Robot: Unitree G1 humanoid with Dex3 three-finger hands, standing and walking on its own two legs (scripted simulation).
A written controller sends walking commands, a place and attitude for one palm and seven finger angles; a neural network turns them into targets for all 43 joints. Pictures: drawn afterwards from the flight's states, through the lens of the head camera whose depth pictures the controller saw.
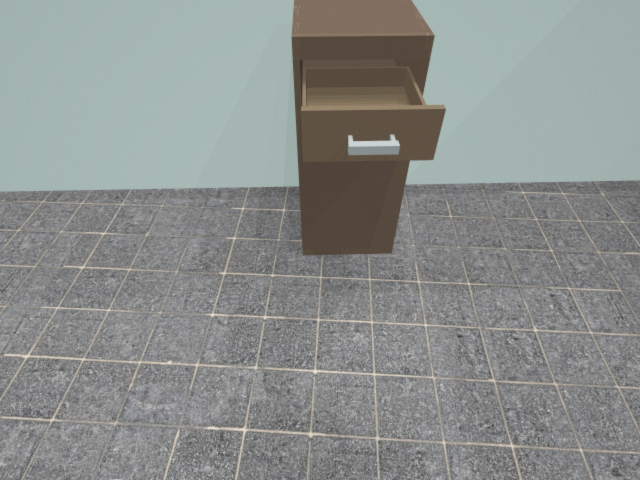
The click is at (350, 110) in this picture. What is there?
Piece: drawer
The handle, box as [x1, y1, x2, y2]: [348, 135, 399, 154]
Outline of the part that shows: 348,135 348,154 398,153 399,144 398,141 395,140 393,135 390,135 389,141 353,141 351,135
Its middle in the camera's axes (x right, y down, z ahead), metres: +0.12 -0.23 +0.92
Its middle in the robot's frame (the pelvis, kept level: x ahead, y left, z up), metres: +0.84 -0.08 -0.03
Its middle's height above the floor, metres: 0.75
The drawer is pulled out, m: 0.28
